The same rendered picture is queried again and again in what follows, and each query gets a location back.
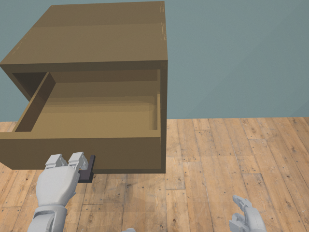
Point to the cabinet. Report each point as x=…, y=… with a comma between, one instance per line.
x=95, y=37

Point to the robot left hand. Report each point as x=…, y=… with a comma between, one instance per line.
x=57, y=183

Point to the robot left forearm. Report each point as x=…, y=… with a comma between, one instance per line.
x=48, y=218

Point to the drawer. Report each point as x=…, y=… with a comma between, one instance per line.
x=114, y=115

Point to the handle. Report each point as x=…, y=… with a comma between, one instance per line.
x=86, y=176

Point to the robot right hand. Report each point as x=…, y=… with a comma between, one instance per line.
x=251, y=219

